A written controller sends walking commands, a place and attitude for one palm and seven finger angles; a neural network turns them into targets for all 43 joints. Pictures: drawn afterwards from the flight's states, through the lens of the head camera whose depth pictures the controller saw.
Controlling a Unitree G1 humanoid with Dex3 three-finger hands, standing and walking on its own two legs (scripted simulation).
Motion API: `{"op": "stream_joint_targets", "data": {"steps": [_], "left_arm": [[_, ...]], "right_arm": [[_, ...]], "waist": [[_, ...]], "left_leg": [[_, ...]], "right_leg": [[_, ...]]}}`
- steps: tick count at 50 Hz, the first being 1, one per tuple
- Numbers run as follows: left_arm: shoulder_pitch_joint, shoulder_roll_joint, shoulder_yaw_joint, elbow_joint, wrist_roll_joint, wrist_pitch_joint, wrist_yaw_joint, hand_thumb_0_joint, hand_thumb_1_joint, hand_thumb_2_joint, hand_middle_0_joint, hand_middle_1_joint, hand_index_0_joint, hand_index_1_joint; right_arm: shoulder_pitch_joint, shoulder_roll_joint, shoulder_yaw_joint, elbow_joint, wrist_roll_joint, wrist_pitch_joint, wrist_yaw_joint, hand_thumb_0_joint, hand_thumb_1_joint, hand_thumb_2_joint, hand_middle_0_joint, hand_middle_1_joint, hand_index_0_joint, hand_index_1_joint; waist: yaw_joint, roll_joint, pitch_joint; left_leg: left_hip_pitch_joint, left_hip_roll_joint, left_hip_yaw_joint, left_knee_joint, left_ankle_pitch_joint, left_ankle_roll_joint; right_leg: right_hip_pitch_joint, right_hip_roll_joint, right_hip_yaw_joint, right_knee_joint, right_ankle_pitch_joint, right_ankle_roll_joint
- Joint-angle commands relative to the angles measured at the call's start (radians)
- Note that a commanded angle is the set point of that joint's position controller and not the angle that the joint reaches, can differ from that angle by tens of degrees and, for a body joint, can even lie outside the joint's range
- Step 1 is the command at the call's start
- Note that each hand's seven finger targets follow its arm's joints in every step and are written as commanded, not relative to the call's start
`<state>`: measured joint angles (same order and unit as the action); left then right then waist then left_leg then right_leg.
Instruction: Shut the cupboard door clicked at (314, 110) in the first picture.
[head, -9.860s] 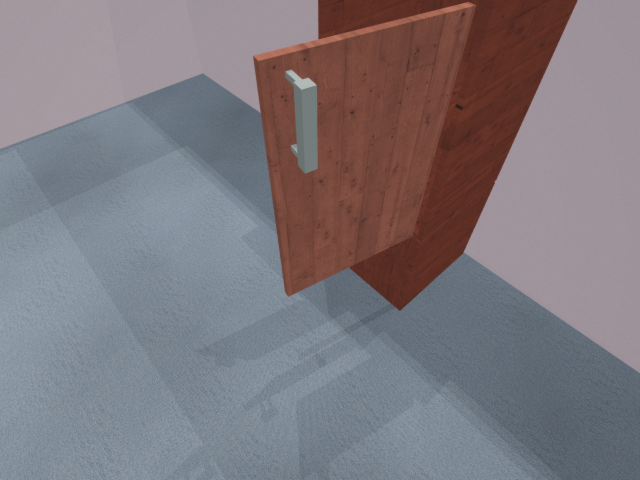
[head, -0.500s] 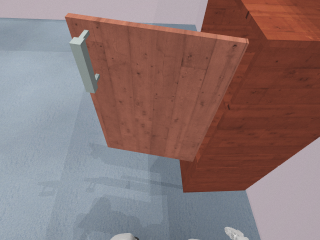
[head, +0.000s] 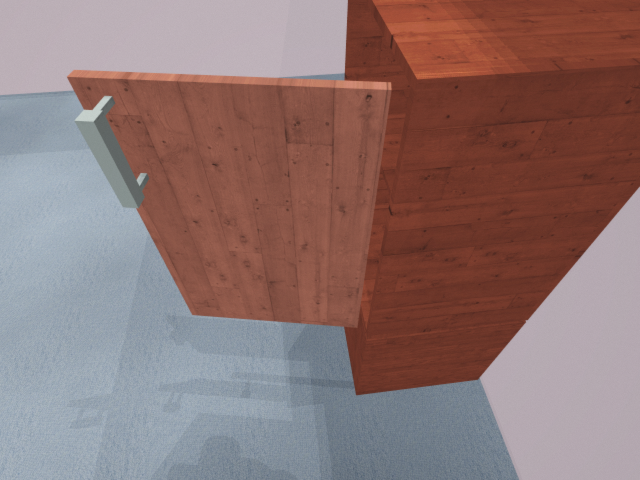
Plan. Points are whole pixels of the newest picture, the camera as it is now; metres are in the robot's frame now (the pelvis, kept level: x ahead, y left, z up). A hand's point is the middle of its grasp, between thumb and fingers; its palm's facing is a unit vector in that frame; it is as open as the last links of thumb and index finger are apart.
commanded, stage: come to a stop and stand still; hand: left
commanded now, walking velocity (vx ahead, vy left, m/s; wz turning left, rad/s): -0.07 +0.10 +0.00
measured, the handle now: (120, 153) +0.48 +0.30 +0.15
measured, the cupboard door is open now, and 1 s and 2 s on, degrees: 78 78 78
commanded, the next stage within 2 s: look again from close up in 0.38 s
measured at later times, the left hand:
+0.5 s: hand out of the picture +0.02 +0.20 -0.18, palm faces +0.03 -0.98 -0.19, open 7.4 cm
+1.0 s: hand out of the picture +0.02 +0.18 -0.17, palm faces -0.02 -0.97 -0.23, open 7.4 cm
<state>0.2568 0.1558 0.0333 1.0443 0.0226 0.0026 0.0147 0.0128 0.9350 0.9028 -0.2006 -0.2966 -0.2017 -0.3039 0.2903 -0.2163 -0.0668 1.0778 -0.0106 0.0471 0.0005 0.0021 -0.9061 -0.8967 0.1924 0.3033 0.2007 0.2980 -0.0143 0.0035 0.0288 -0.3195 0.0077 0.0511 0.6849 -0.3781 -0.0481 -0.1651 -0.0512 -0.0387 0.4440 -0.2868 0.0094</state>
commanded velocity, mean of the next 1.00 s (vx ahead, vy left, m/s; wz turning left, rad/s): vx -0.01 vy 0.00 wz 0.00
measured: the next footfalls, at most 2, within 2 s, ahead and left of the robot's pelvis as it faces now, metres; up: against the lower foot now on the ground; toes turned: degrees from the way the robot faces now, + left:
left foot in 0.06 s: +0.03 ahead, +0.11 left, +0.00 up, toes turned +4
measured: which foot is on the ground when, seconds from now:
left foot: up 0.00-0.04, down 0.06-1.00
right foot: down 0.00-1.00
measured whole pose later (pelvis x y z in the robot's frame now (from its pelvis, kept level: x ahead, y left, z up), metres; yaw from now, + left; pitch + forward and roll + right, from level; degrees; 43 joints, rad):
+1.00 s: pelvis -0.01 +0.00 +0.00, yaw -1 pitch -1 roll +1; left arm 0.26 0.17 -0.02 1.07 0.01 -0.01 0.03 0.01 0.91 0.90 -0.20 -0.30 -0.20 -0.30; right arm 0.28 -0.18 0.02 1.07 -0.01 -0.01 -0.02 0.00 -0.91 -0.90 0.20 0.30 0.20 0.30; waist -0.01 0.02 0.04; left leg -0.18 0.00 0.09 0.46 -0.26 0.01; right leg -0.17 -0.05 -0.03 0.50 -0.31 0.01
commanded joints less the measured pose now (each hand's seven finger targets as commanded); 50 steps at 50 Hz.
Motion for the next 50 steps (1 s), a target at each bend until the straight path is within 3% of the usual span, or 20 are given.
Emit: {"op": "stream_joint_targets", "data": {"steps": [1, 4, 5, 7, 9, 13, 17, 19, 23, 24, 25, 26, 27, 28, 30, 32, 35, 37, 39, 50], "left_arm": [[0.034, 0.211, 0.046, -0.017, -0.008, -0.026, 0.02, 0.0, 0.9, 0.9, -0.2, -0.3, -0.2, -0.3], [0.047, 0.139, 0.03, -0.019, -0.019, -0.012, 0.022, 0.0, 0.9, 0.9, -0.2, -0.3, -0.2, -0.3], [0.036, 0.126, 0.028, -0.018, -0.012, -0.006, 0.03, 0.0, 0.9, 0.9, -0.2, -0.3, -0.2, -0.3], [0.003, 0.118, 0.02, -0.013, -0.01, 0.011, 0.028, 0.0, 0.9, 0.9, -0.2, -0.3, -0.2, -0.3], [0.003, 0.104, 0.013, -0.004, -0.011, 0.018, 0.025, 0.0, 0.9, 0.9, -0.2, -0.3, -0.2, -0.3], [0.021, 0.112, 0.007, 0.024, -0.005, 0.009, 0.018, 0.0, 0.9, 0.9, -0.2, -0.3, -0.2, -0.3], [0.01, 0.114, 0.003, 0.032, -0.005, -0.004, 0.016, 0.0, 0.9, 0.9, -0.2, -0.3, -0.2, -0.3], [0.015, 0.113, -0.001, 0.038, -0.007, -0.005, 0.016, 0.0, 0.9, 0.9, -0.2, -0.3, -0.2, -0.3], [0.027, 0.115, -0.005, 0.046, -0.007, -0.012, 0.016, 0.0, 0.9, 0.9, -0.2, -0.3, -0.2, -0.3], [0.081, 0.112, -0.021, 0.042, 0.011, -0.03, 0.06, 0.0, 0.9, 0.9, -0.2, -0.3, -0.2, -0.3], [0.056, 0.138, -0.018, -0.004, -0.001, -0.03, 0.056, 0.0, 0.9, 0.9, -0.2, -0.3, -0.2, -0.3], [0.045, 0.127, -0.019, -0.009, -0.002, -0.025, 0.047, 0.0, 0.9, 0.9, -0.2, -0.3, -0.2, -0.3], [0.058, 0.131, -0.019, -0.006, -0.002, -0.032, 0.041, 0.0, 0.9, 0.9, -0.2, -0.3, -0.2, -0.3], [0.08, 0.131, -0.02, -0.008, -0.007, -0.034, 0.038, 0.0, 0.9, 0.9, -0.2, -0.3, -0.2, -0.3], [0.068, 0.126, -0.024, -0.007, -0.01, -0.033, 0.034, 0.0, 0.9, 0.9, -0.2, -0.3, -0.2, -0.3], [0.05, 0.123, -0.028, -0.011, -0.01, -0.03, 0.031, 0.0, 0.9, 0.9, -0.2, -0.3, -0.2, -0.3], [0.043, 0.124, -0.033, -0.014, -0.011, -0.021, 0.029, 0.0, 0.9, 0.9, -0.2, -0.3, -0.2, -0.3], [0.045, 0.131, -0.032, -0.014, -0.01, -0.02, 0.025, 0.0, 0.9, 0.9, -0.2, -0.3, -0.2, -0.3], [0.051, 0.135, -0.032, -0.012, -0.011, -0.019, 0.024, 0.0, 0.9, 0.9, -0.2, -0.3, -0.2, -0.3], [0.059, 0.15, -0.034, 0.003, -0.015, -0.027, 0.022, 0.0, 0.9, 0.9, -0.2, -0.3, -0.2, -0.3]], "right_arm": [[-0.011, -0.03, 0.012, -0.058, 0.002, -0.043, -0.012, 0.0, -0.9, -0.9, 0.2, 0.3, 0.2, 0.3], [0.002, -0.097, 0.002, -0.052, -0.002, -0.053, -0.031, 0.0, -0.9, -0.9, 0.2, 0.3, 0.2, 0.3], [0.014, -0.103, -0.002, -0.051, -0.003, -0.046, -0.034, 0.0, -0.9, -0.9, 0.2, 0.3, 0.2, 0.3], [-0.002, -0.09, 0.007, -0.043, -0.001, -0.046, -0.04, 0.0, -0.9, -0.9, 0.2, 0.3, 0.2, 0.3], [-0.005, -0.087, 0.009, -0.039, -0.001, -0.046, -0.044, 0.0, -0.9, -0.9, 0.2, 0.3, 0.2, 0.3], [-0.038, -0.067, 0.016, -0.041, 0.001, -0.047, -0.038, 0.0, -0.9, -0.9, 0.2, 0.3, 0.2, 0.3], [-0.027, -0.06, 0.019, -0.028, 0.0, -0.052, -0.033, 0.0, -0.9, -0.9, 0.2, 0.3, 0.2, 0.3], [-0.035, -0.061, 0.023, -0.024, -0.001, -0.056, -0.032, 0.0, -0.9, -0.9, 0.2, 0.3, 0.2, 0.3], [-0.037, -0.055, 0.028, -0.011, 0.001, -0.06, -0.032, 0.0, -0.9, -0.9, 0.2, 0.3, 0.2, 0.3], [-0.061, -0.103, 0.033, -0.083, 0.008, -0.073, -0.021, 0.0, -0.9, -0.9, 0.2, 0.3, 0.2, 0.3], [-0.013, -0.08, 0.036, -0.095, -0.005, -0.075, -0.017, 0.0, -0.9, -0.9, 0.2, 0.3, 0.2, 0.3], [-0.021, -0.082, 0.038, -0.095, -0.007, -0.079, -0.02, 0.0, -0.9, -0.9, 0.2, 0.3, 0.2, 0.3], [-0.006, -0.079, 0.046, -0.098, -0.013, -0.086, -0.019, 0.0, -0.9, -0.9, 0.2, 0.3, 0.2, 0.3], [-0.013, -0.079, 0.048, -0.11, -0.01, -0.086, -0.022, 0.0, -0.9, -0.9, 0.2, 0.3, 0.2, 0.3], [-0.005, -0.08, 0.049, -0.12, -0.005, -0.086, -0.028, 0.0, -0.9, -0.9, 0.2, 0.3, 0.2, 0.3], [0.0, -0.073, 0.052, -0.119, -0.004, -0.083, -0.029, 0.0, -0.9, -0.9, 0.2, 0.3, 0.2, 0.3], [0.002, -0.082, 0.055, -0.112, -0.004, -0.075, -0.024, 0.0, -0.9, -0.9, 0.2, 0.3, 0.2, 0.3], [-0.001, -0.072, 0.06, -0.1, -0.003, -0.076, -0.022, 0.0, -0.9, -0.9, 0.2, 0.3, 0.2, 0.3], [-0.005, -0.075, 0.062, -0.094, -0.003, -0.074, -0.019, 0.0, -0.9, -0.9, 0.2, 0.3, 0.2, 0.3], [0.01, -0.064, 0.069, -0.034, -0.001, -0.077, -0.02, 0.0, -0.9, -0.9, 0.2, 0.3, 0.2, 0.3]], "waist": [[0.031, -0.14, -0.053], [0.039, 0.048, -0.117], [0.031, 0.017, -0.105], [0.028, 0.108, -0.064], [0.028, 0.126, -0.025], [0.028, 0.023, 0.013], [0.014, -0.05, 0.012], [0.014, -0.007, 0.008], [0.013, -0.003, 0.004], [0.02, 0.002, 0.037], [0.006, 0.066, -0.035], [0.014, 0.107, -0.007], [0.019, 0.189, -0.06], [0.024, 0.167, -0.103], [0.015, 0.089, -0.1], [0.011, -0.002, -0.032], [0.01, -0.046, 0.044], [0.016, -0.018, 0.07], [0.017, -0.052, 0.063], [0.021, -0.03, 0.003]], "left_leg": [[0.048, -0.008, 0.009, -0.28, 0.14, 0.0], [0.243, 0.147, -0.102, -0.225, 0.645, 0.077], [0.216, 0.161, -0.093, -0.224, 0.606, 0.088], [0.196, 0.156, -0.133, -0.284, 0.622, 0.107], [0.168, 0.17, -0.154, -0.331, 0.586, 0.119], [0.124, 0.113, -0.116, -0.338, 0.337, 0.085], [0.162, 0.096, -0.092, -0.342, 0.305, 0.071], [0.176, 0.093, -0.091, -0.348, 0.326, 0.068], [0.191, 0.092, -0.082, -0.345, 0.368, 0.066], [0.142, 0.119, -0.072, -0.184, 0.585, 0.054], [0.134, 0.11, -0.093, -0.216, 0.475, 0.059], [0.12, 0.116, -0.103, -0.253, 0.461, 0.072], [0.137, 0.12, -0.111, -0.253, 0.556, 0.079], [0.178, 0.117, -0.102, -0.232, 0.581, 0.092], [0.191, 0.111, -0.096, -0.214, 0.594, 0.101], [0.157, 0.104, -0.09, -0.229, 0.526, 0.102], [0.111, 0.094, -0.092, -0.281, 0.332, 0.098], [0.089, 0.088, -0.085, -0.304, 0.284, 0.098], [0.097, 0.083, -0.08, -0.311, 0.235, 0.095], [0.146, 0.085, -0.05, -0.309, 0.285, 0.08]], "right_leg": [[0.118, -0.234, 0.147, -0.001, 0.583, -0.116], [-0.027, -0.108, 0.035, 0.064, 0.343, -0.028], [-0.017, -0.085, 0.025, 0.037, 0.236, -0.023], [-0.03, -0.057, 0.0, 0.057, 0.146, -0.01], [-0.029, -0.035, -0.005, 0.056, 0.021, -0.001], [-0.006, -0.062, 0.042, -0.053, 0.108, -0.018], [-0.018, -0.076, 0.053, -0.086, 0.139, -0.022], [-0.02, -0.078, 0.059, -0.087, 0.15, -0.02], [-0.008, -0.079, 0.059, -0.099, 0.186, -0.018], [-0.058, -0.082, 0.077, -0.035, 0.314, -0.008], [-0.021, -0.076, 0.061, 0.012, 0.141, -0.038], [-0.053, -0.056, 0.043, 0.027, 0.064, -0.041], [-0.015, -0.041, 0.03, 0.048, 0.097, -0.044], [-0.006, -0.037, 0.027, 0.048, 0.116, -0.044], [-0.008, -0.041, 0.027, 0.046, 0.17, -0.042], [-0.028, -0.047, 0.034, 0.036, 0.209, -0.043], [-0.06, -0.047, 0.05, 0.01, 0.111, -0.038], [-0.058, -0.048, 0.056, -0.005, 0.094, -0.038], [-0.062, -0.053, 0.07, -0.019, 0.072, -0.039], [-0.023, -0.069, 0.084, -0.044, 0.179, -0.041]]}}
